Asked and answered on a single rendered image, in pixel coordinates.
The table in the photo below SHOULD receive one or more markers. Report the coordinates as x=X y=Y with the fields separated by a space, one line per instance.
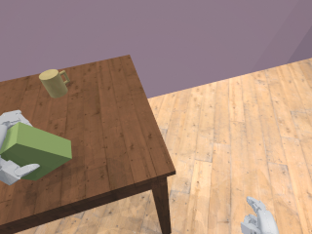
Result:
x=117 y=148

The robot right hand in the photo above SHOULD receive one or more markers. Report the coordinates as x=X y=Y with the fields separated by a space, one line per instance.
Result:
x=262 y=223

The sponge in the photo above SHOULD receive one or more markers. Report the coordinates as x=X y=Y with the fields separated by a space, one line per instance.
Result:
x=25 y=145

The robot left hand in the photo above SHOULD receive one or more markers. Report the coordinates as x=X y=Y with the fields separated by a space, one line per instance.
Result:
x=10 y=172

